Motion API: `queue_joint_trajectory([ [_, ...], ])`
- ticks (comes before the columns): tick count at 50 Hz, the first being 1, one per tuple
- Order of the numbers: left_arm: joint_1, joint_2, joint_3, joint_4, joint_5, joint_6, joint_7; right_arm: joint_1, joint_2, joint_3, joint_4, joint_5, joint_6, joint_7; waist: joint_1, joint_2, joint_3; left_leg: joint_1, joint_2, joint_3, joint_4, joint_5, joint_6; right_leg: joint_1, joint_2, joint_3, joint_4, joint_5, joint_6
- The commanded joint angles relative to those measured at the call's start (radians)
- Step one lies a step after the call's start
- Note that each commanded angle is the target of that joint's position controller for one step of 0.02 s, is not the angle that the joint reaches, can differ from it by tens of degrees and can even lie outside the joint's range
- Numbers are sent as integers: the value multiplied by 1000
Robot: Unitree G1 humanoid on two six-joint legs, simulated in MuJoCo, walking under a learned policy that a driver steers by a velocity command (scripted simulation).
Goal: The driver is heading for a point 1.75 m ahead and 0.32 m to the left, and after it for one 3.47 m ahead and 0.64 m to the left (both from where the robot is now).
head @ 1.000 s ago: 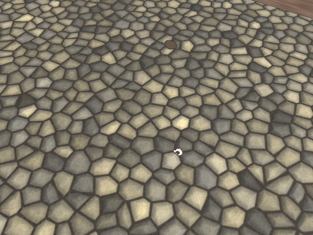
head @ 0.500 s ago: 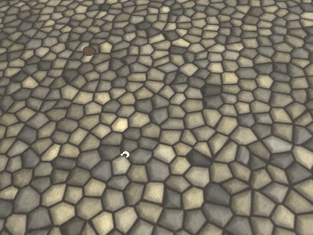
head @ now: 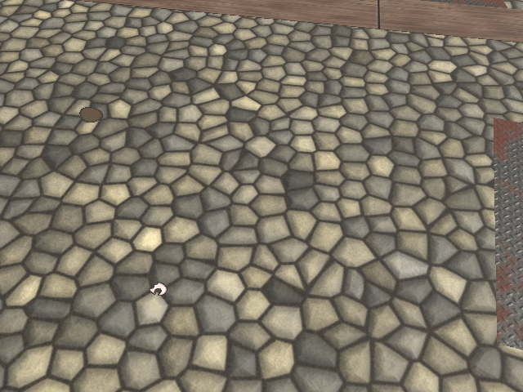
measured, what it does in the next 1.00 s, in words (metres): stands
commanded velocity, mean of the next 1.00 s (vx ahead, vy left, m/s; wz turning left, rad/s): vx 0.02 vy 0.00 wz -0.02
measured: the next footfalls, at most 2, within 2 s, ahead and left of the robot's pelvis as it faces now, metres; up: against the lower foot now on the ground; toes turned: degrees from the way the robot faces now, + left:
right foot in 1.18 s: +0.11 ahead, -0.12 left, +0.00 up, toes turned +0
left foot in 1.66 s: +0.48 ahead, +0.11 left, +0.00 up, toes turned +2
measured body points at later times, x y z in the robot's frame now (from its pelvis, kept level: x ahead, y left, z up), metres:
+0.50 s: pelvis +0.00 +0.02 +0.00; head +0.01 +0.02 +0.45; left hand +0.08 +0.29 -0.13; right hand +0.11 -0.24 -0.13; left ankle -0.01 +0.13 -0.74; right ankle +0.01 -0.11 -0.74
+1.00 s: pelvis +0.01 +0.03 +0.00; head +0.01 +0.03 +0.45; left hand +0.05 +0.29 -0.14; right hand +0.05 -0.24 -0.14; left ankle -0.01 +0.13 -0.74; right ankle +0.00 -0.10 -0.72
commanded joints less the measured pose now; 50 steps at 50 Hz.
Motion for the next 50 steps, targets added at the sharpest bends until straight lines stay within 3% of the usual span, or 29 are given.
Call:
queue_joint_trajectory([
  [1,-19,113,37,-52,-3,-7,7,-31,-120,-20,-55,1,-25,-6,1,86,-52,-2,80,-78,-91,129,39,27,-73,64,-52,140,-20],
  [10,14,105,43,25,-6,-13,19,-20,-113,-5,-20,5,-19,-12,-6,16,-38,6,57,-64,-83,122,46,39,-78,67,-63,182,2],
  [25,30,106,44,172,-12,-14,35,9,-111,8,95,9,-18,-13,-3,28,-16,3,37,-57,-121,116,51,78,-80,51,-84,202,15],
  [43,38,93,29,309,-14,-18,39,62,-112,22,187,11,-14,-21,-6,27,2,10,29,-63,-144,112,64,64,-76,22,-106,178,29],
  [45,54,75,24,324,-19,-17,41,82,-123,18,201,16,-9,-26,-10,58,-4,10,26,-82,-183,-170,82,38,-35,-28,-66,-22,25],
  [46,44,77,24,319,-24,-20,41,90,-158,7,201,23,-5,-29,-19,103,21,3,57,-142,-220,-346,116,-25,-5,-67,3,-151,20],
  [48,-14,77,20,280,-28,-48,31,142,-216,-13,207,33,-8,-36,-45,191,84,9,244,-396,-352,-567,225,-183,-31,-102,185,-190,11],
  [50,-46,85,23,263,-37,-78,14,158,-215,-22,203,25,-27,-37,-52,171,133,23,336,-505,-400,-481,287,-304,-105,-66,356,-224,-1],
])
